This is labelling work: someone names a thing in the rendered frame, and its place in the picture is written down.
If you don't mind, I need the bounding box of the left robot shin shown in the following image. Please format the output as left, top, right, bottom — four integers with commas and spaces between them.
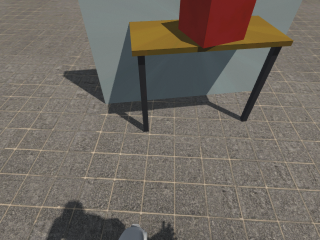
131, 224, 141, 228

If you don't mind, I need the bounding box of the table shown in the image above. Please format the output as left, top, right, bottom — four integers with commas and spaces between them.
129, 15, 293, 132

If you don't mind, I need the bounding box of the left robot thigh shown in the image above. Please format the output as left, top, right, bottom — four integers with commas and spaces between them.
118, 227, 147, 240

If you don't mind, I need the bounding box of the carton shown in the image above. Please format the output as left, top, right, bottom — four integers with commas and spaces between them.
178, 0, 256, 49

